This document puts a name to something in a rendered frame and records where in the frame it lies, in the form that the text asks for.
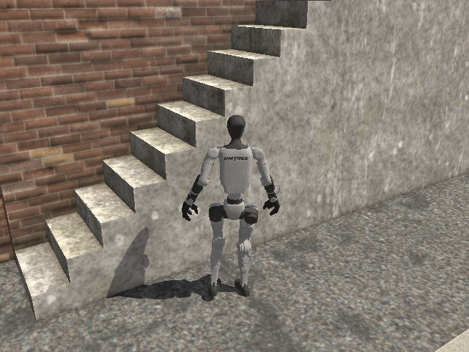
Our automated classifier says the robot right hand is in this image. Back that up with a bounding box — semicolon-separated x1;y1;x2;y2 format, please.
263;199;280;216

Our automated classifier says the robot left forearm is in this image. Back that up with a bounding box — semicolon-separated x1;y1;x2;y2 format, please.
185;175;203;205

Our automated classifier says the robot left hand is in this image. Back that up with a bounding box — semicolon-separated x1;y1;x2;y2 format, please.
182;201;198;221

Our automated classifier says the robot right forearm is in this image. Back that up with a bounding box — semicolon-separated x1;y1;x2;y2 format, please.
264;176;278;202

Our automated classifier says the robot left upper arm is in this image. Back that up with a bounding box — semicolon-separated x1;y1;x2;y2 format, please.
197;147;221;186

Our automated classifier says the robot head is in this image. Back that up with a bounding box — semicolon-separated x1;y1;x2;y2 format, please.
224;115;248;150

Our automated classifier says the robot torso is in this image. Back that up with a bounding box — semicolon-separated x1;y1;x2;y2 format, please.
219;143;253;220

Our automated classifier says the robot right upper arm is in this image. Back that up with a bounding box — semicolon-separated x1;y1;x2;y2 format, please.
251;147;272;186

